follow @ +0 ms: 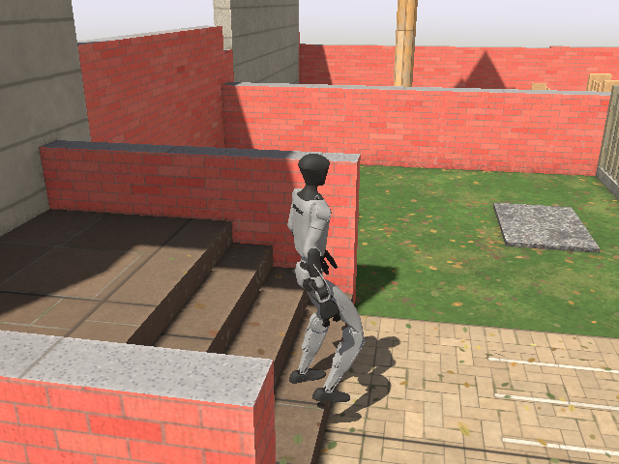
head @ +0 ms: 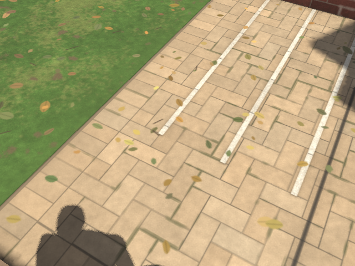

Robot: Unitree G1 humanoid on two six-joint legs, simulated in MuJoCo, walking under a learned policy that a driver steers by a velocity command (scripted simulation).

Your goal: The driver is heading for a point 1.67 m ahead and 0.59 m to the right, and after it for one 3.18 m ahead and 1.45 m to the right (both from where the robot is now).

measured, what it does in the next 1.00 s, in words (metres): goes down, turning right: right foot 0.16 m lower, then left foot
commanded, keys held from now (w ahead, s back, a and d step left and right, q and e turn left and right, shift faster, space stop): e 1.00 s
